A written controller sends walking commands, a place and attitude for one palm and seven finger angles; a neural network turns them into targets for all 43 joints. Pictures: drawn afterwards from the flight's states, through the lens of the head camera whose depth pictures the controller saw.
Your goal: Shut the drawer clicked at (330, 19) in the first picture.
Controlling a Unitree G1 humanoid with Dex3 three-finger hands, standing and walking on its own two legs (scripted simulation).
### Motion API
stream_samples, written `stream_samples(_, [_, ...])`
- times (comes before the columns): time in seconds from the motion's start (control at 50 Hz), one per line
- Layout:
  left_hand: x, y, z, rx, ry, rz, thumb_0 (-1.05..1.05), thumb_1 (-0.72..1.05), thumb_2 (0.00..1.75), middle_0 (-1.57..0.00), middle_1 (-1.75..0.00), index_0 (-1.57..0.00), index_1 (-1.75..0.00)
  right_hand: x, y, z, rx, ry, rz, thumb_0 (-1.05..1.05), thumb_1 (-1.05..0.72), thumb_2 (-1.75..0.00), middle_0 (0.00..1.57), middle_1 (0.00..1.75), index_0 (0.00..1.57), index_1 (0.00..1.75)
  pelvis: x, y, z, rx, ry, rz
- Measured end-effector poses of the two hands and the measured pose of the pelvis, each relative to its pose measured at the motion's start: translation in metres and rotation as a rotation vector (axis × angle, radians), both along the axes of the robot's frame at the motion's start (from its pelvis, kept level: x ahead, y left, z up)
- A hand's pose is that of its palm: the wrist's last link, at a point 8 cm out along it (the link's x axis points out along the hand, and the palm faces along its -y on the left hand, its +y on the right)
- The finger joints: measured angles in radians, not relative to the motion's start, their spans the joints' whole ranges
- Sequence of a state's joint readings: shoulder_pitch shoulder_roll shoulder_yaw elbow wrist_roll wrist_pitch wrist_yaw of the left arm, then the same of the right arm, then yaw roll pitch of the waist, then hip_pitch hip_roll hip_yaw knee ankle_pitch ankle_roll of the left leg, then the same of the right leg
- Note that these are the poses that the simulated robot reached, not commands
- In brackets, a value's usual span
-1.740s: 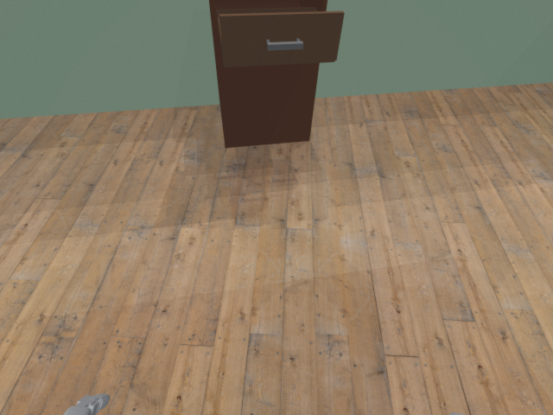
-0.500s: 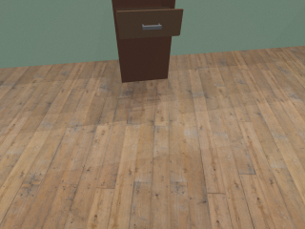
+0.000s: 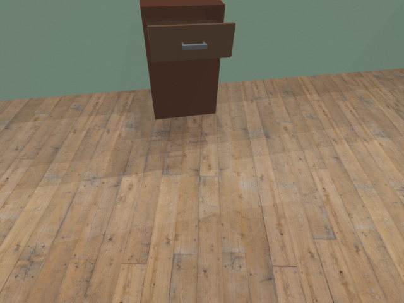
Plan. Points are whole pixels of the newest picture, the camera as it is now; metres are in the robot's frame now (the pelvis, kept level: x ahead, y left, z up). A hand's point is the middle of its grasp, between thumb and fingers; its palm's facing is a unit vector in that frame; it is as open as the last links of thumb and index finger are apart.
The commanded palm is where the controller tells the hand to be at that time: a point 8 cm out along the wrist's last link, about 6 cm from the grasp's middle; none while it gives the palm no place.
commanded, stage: walk to a spot facing it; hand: left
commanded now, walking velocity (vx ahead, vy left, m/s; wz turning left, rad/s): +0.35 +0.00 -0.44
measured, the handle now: (194, 45) +1.34 +0.14 -0.05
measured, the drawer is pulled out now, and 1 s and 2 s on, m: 0.29 0.29 0.29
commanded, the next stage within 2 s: turn to face it in 1.76 s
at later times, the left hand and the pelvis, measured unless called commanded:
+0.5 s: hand (160, 291) +0.20 +0.11 -0.17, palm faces -0.13 -0.98 -0.17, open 7.4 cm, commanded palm none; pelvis +0.16 -0.06 +0.00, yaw -10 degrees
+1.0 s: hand (168, 191) +0.48 +0.14 -0.17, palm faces -0.21 -0.97 -0.15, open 7.4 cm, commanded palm none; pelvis +0.40 -0.03 +0.01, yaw -17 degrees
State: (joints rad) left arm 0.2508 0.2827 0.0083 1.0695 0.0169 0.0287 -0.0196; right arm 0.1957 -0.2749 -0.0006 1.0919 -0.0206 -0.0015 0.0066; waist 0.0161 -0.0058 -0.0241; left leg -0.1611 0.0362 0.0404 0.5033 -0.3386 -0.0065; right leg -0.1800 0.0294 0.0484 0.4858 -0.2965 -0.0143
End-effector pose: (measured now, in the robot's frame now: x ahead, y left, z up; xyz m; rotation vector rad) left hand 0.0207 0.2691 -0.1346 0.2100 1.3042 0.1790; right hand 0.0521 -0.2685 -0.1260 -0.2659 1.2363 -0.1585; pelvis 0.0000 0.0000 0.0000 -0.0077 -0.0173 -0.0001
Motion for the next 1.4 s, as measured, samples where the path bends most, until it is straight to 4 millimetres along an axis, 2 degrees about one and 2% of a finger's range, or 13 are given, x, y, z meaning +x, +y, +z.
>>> stream_samples(0.08, [-0.001,-0.014,-0.013,-0.047,0.078,-0.014,0.0,0.9,0.9,-0.2,-0.3,-0.2,-0.29,-0.018,0.012,-0.011,0.029,0.035,-0.075,0.01,-0.91,-0.9,0.2,0.3,0.2,0.3,0.019,0.001,-0.006,0.013,0.01,-0.047])
stream_samples(0.14, [0.016,-0.027,-0.014,-0.063,0.127,-0.054,0.0,0.91,0.9,-0.2,-0.3,-0.2,-0.29,-0.039,0.017,-0.015,0.052,0.077,-0.156,0.01,-0.91,-0.9,0.2,0.3,0.2,0.3,0.035,-0.005,-0.006,0.024,0.012,-0.085])
stream_samples(0.24, [0.088,-0.057,-0.011,-0.074,0.07,-0.119,0.01,0.91,0.9,-0.2,-0.3,-0.2,-0.29,-0.077,0.017,-0.022,0.093,0.248,-0.252,0.01,-0.91,-0.9,0.2,0.3,0.2,0.3,0.067,-0.023,-0.009,0.017,0.009,-0.122])
stream_samples(0.32, [0.142,-0.077,-0.02,-0.055,-0.049,-0.132,0.0,0.9,0.9,-0.2,-0.3,-0.2,-0.29,-0.078,0.003,-0.035,0.118,0.355,-0.285,0.01,-0.91,-0.9,0.2,0.3,0.2,0.3,0.094,-0.045,-0.025,0.007,-0.003,-0.131])
stream_samples(0.38, [0.159,-0.088,-0.018,-0.055,-0.06,-0.117,0.0,0.91,0.9,-0.2,-0.29,-0.2,-0.29,-0.04,-0.011,-0.029,0.107,0.309,-0.287,0.01,-0.91,-0.9,0.2,0.3,0.2,0.3,0.114,-0.055,-0.018,0.003,-0.011,-0.14])
stream_samples(0.52, [0.181,-0.108,-0.009,-0.092,0.043,-0.145,0.0,0.91,0.9,-0.2,-0.29,-0.2,-0.29,0.105,-0.033,-0.006,0.08,0.002,-0.268,0.01,-0.91,-0.9,0.2,0.3,0.2,0.3,0.169,-0.06,0.002,-0.003,0.012,-0.177])
stream_samples(0.74, [0.245,-0.087,-0.039,-0.145,0.161,-0.077,0.0,0.9,0.9,-0.21,-0.3,-0.21,-0.29,0.293,-0.005,-0.002,0.062,-0.187,-0.17,0.01,-0.91,-0.9,0.2,0.3,0.2,0.3,0.285,-0.035,-0.017,-0.031,0.016,-0.201])
stream_samples(0.82, [0.3,-0.072,-0.035,-0.127,0.172,-0.128,0.0,0.91,0.9,-0.2,-0.3,-0.2,-0.29,0.303,0.008,-0.001,0.06,-0.173,-0.235,0.0,-0.91,-0.9,0.2,0.3,0.2,0.3,0.321,-0.027,-0.012,-0.025,0.002,-0.236])
stream_samples(0.98, [0.45,-0.075,-0.012,-0.106,0.008,-0.222,0.0,0.91,0.9,-0.2,-0.29,-0.2,-0.29,0.264,0.011,0.011,0.022,0.044,-0.402,-0.02,-0.95,-0.9,0.2,0.3,0.2,0.3,0.389,-0.029,0.008,-0.009,0.007,-0.282])
stream_samples(1.08, [0.529,-0.104,-0.007,-0.117,-0.039,-0.291,0.0,0.91,0.9,-0.2,-0.29,-0.2,-0.29,0.245,0.029,0.006,0.08,0.196,-0.485,0.0,-0.93,-0.9,0.2,0.3,0.2,0.3,0.43,-0.044,0.007,0.0,0.008,-0.31])
stream_samples(1.2, [0.622,-0.167,-0.01,-0.13,-0.07,-0.417,0.0,0.91,0.9,-0.2,-0.29,-0.2,-0.29,0.245,0.048,-0.004,0.18,0.327,-0.594,0.0,-0.92,-0.9,0.2,0.3,0.2,0.3,0.483,-0.076,-0.003,0.008,0.006,-0.349])
stream_samples(1.3, [0.691,-0.223,-0.019,-0.131,-0.165,-0.465,0.0,0.91,0.9,-0.2,-0.29,-0.2,-0.29,0.268,0.038,-0.023,0.263,0.419,-0.645,0.01,-0.91,-0.9,0.2,0.3,0.2,0.3,0.53,-0.118,-0.023,0.01,-0.001,-0.375])
stream_samples(1.4, [0.707,-0.238,-0.011,-0.116,-0.168,-0.394,-0.01,0.92,0.9,-0.2,-0.29,-0.2,-0.29,0.351,-0.02,-0.029,0.235,0.282,-0.612,0.01,-0.91,-0.9,0.2,0.3,0.2,0.3,0.564,-0.146,-0.013,0.002,-0.021,-0.373])
